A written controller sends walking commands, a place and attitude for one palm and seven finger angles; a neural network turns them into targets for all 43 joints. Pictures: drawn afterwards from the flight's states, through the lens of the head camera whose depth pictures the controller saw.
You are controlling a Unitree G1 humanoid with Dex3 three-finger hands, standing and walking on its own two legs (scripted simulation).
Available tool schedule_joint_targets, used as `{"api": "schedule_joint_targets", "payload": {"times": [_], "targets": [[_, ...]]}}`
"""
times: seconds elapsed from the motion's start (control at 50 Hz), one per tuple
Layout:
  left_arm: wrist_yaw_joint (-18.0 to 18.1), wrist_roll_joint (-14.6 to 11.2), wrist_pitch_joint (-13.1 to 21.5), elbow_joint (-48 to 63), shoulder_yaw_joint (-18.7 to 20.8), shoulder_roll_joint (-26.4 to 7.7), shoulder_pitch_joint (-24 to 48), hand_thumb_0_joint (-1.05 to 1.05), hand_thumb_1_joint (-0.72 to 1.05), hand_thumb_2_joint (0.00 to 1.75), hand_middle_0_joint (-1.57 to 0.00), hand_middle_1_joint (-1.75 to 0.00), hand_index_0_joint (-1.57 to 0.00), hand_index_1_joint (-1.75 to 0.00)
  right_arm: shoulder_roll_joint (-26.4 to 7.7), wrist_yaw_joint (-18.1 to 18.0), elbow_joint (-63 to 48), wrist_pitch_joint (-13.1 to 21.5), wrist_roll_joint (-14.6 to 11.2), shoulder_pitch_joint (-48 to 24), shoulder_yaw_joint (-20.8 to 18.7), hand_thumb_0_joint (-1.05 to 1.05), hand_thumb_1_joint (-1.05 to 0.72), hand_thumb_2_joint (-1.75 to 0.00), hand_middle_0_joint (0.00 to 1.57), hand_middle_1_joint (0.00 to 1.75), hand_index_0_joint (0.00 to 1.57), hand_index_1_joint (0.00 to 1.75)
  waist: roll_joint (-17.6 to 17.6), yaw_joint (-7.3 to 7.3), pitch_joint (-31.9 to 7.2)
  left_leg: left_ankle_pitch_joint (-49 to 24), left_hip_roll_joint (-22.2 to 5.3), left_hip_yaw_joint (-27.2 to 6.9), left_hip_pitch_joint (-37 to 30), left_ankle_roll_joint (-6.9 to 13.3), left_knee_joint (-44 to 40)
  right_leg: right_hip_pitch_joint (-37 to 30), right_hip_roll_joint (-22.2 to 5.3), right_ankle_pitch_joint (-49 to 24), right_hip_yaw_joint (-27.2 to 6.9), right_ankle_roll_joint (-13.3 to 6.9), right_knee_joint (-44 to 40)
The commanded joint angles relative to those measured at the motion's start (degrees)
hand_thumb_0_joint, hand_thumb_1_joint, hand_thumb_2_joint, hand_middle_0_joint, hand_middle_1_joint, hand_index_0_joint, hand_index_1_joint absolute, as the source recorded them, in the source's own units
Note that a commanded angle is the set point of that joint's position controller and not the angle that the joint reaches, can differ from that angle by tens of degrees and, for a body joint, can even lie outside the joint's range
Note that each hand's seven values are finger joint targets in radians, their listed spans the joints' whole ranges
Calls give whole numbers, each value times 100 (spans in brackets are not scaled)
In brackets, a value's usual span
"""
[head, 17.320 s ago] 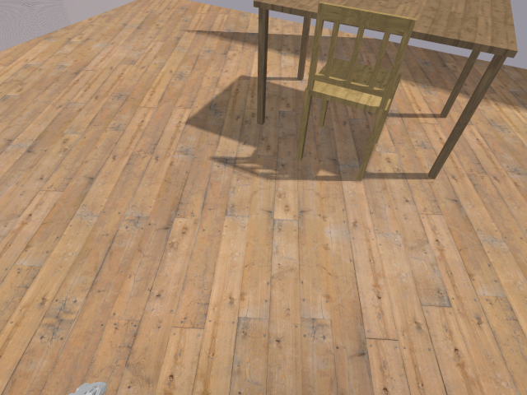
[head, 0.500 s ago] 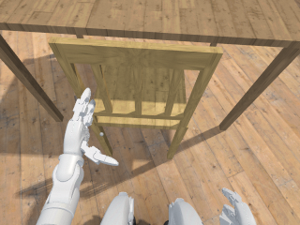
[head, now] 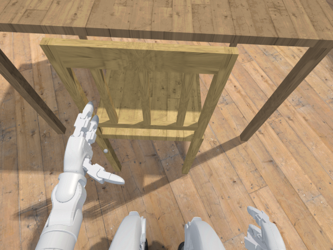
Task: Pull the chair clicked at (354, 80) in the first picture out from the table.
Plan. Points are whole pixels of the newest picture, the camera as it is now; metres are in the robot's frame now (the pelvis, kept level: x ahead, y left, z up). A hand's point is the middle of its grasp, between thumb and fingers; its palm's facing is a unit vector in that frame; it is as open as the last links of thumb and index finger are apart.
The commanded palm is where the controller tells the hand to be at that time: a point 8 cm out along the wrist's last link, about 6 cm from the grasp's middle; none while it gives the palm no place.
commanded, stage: aim the fingers beside a spindle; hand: left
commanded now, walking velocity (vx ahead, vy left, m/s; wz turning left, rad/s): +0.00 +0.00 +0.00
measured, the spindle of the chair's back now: (145, 100) +0.49 +0.07 +0.00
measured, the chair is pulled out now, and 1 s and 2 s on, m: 0.00 0.00 0.00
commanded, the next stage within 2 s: push the fingers through the gap in 0.44 s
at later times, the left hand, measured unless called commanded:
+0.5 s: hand (96, 142) +0.35 +0.17 +0.04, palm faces +0.01 -1.00 -0.06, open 16.9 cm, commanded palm +0.32 +0.21 +0.02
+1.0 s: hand (107, 134) +0.38 +0.15 +0.01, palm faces -0.03 -1.00 -0.02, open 16.9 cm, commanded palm +0.37 +0.21 +0.02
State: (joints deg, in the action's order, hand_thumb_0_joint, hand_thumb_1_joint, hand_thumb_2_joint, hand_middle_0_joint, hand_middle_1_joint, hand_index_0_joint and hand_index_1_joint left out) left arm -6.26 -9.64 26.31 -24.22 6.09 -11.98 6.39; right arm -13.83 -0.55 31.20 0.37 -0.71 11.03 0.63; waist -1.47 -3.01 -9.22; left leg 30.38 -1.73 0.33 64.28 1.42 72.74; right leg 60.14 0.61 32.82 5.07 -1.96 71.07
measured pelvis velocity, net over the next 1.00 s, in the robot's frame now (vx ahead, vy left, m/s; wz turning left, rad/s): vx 0.00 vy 0.01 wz -0.01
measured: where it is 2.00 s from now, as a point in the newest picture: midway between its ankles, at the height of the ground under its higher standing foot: outside the picture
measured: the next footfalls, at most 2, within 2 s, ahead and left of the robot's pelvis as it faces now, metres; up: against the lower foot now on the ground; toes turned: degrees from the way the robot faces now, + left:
none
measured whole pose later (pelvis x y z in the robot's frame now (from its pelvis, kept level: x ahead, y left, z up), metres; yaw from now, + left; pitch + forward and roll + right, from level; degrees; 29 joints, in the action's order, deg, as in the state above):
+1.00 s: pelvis +0.00 +0.01 +0.00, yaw +0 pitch +23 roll -3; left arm -5.7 -9.5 23.3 -31.2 6.9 -12.7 16.6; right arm -13.8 -0.6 32.5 -0.5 -0.9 12.1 1.1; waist -2.3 -3.7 -9.1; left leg 30.0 -1.4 0.8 66.0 2.4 72.6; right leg 61.7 0.3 32.0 4.5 -0.9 70.4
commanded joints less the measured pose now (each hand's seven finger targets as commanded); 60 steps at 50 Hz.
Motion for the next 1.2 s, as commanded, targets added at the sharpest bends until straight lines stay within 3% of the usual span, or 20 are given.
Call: {"api": "schedule_joint_targets", "payload": {"times": [0.0,0.14,0.18,0.28,0.32,0.36,0.42,0.46,0.5,0.52,0.58,0.64,0.72,0.78,0.86,0.92,1.0,1.04,1.12,1.18], "targets": [[108,-104,694,1927,491,-949,1228,0,-50,30,-6,-8,-6,-8,-768,-61,-653,292,19,104,-318,0,-90,-90,20,30,20,30,-350,35,-2538,-2008,117,-254,-2001,22,-885,-1348,18,-2107,-405,44,-978],[-274,-124,155,350,48,-403,1052,0,-50,30,-6,-8,-6,-8,-906,-54,-526,250,-67,170,-330,0,-90,-90,20,30,20,30,308,-221,-1499,-1038,141,-246,-1168,50,-852,-869,13,-1297,-381,86,-1191],[-344,-179,141,434,136,-486,1188,0,-50,30,-6,-8,-6,-8,-925,-65,-567,267,-76,163,-343,0,-90,-90,20,30,20,30,245,-156,-1646,-1061,145,-241,-1235,59,-831,-879,-1,-1288,-399,69,-1180],[-54,-185,626,2107,542,-1059,1575,0,-50,30,-6,-8,-6,-8,-840,-76,-687,373,2,161,-364,0,-90,-90,20,30,20,30,-575,117,-2940,-2227,108,-307,-2329,7,-853,-1216,-1,-2157,-380,24,-897],[131,-142,712,2323,676,-1143,1193,0,-50,30,-6,-8,-6,-8,-798,-46,-656,392,35,198,-357,0,-90,-90,20,30,20,30,-630,178,-3050,-2645,79,-339,-2612,-33,-905,-1267,10,-2381,-318,13,-861],[238,-72,622,1865,726,-1110,837,0,-50,30,-6,-8,-6,-8,-800,-19,-601,347,46,222,-348,0,-90,-90,20,30,20,30,-319,119,-2707,-2566,75,-350,-2308,-19,-923,-1264,29,-2363,-290,29,-874],[112,-19,299,889,269,-545,616,0,-50,30,-6,-8,-6,-8,-839,23,-530,252,5,205,-343,0,-90,-90,20,30,20,30,146,-109,-1849,-1779,86,-290,-1653,-3,-935,-985,38,-1915,-253,78,-1011],[-75,-44,101,337,152,-376,430,0,-50,30,-6,-8,-6,-8,-895,21,-573,202,-48,198,-344,0,-90,-90,20,30,20,30,382,-136,-1461,-1372,112,-266,-1330,16,-965,-876,47,-1605,-252,65,-1103],[-263,-111,59,434,-92,-182,591,0,-50,30,-6,-8,-6,-8,-916,18,-644,198,-86,185,-360,0,-90,-90,20,30,20,30,392,-137,-1531,-1243,129,-281,-1358,23,-973,-862,23,-1468,-247,57,-1126],[-314,-153,104,715,-191,-126,716,0,-50,30,-6,-8,-6,-8,-903,7,-703,215,-91,149,-368,0,-90,-90,20,30,20,30,181,-124,-1674,-1311,132,-279,-1504,29,-970,-851,13,-1494,-250,46,-1120],[-167,-163,468,1731,197,-723,1631,0,-50,30,-6,-8,-6,-8,-909,-73,-670,299,-38,159,-393,0,-90,-90,20,30,20,30,-303,-60,-2342,-1729,83,-392,-2107,3,-899,-738,12,-1604,-268,16,-970],[171,-13,863,2027,353,-910,2157,0,-50,30,-6,-8,-6,-8,-850,-99,-494,390,62,192,-355,0,-90,-90,20,30,20,30,-562,-90,-2552,-2056,50,-502,-2431,-56,-800,-415,27,-1616,-221,6,-766],[367,149,792,1069,466,-871,1971,0,-50,30,-6,-8,-6,-8,-860,-43,-347,338,100,173,-330,0,-90,-90,20,30,20,30,-363,-108,-2280,-1745,74,-500,-2022,-75,-744,-272,36,-1412,-186,9,-708],[182,217,312,227,202,-602,1860,0,-50,30,-6,-8,-6,-8,-932,5,-407,199,39,226,-337,0,-90,-90,20,30,20,30,-231,-134,-2118,-1398,97,-439,-1771,-68,-860,-365,28,-1269,-184,11,-832],[-36,23,-100,252,111,-490,2107,0,-50,30,-6,-8,-6,-8,-965,-21,-565,82,-46,296,-350,0,-90,-90,20,30,20,30,-111,-158,-2361,-1588,99,-432,-1965,-29,-961,-652,33,-1500,-192,17,-991],[49,-96,116,781,419,-813,2537,0,-50,30,-6,-8,-6,-8,-925,-69,-535,112,-41,335,-345,0,-90,-90,20,30,20,30,-116,-104,-2652,-1889,86,-423,-2121,-28,-921,-869,34,-1756,-245,34,-985],[331,52,595,672,662,-1061,3071,0,-50,30,-6,-8,-6,-8,-863,-79,-299,189,45,415,-317,0,-90,-90,20,30,20,30,-152,-199,-2481,-1880,78,-431,-1999,-33,-805,-673,57,-1703,-271,50,-881],[374,168,682,265,609,-983,3094,0,-50,30,-6,-8,-6,-8,-870,-48,-207,185,78,446,-324,0,-90,-90,20,30,20,30,-243,-241,-2318,-1721,84,-404,-1870,-38,-769,-497,57,-1563,-260,44,-861],[189,265,483,-475,541,-910,2816,0,-50,30,-6,-8,-6,-8,-935,21,-221,76,61,545,-346,0,-90,-90,20,30,20,30,-239,-214,-2282,-1711,100,-353,-1780,-56,-830,-550,53,-1632,-259,18,-892],[18,169,295,-527,404,-765,3081,0,-50,30,-6,-8,-6,-8,-955,48,-266,9,17,609,-366,0,-90,-90,20,30,20,30,-370,-270,-2378,-1868,87,-365,-1985,-52,-872,-540,59,-1742,-237,12,-944]]}}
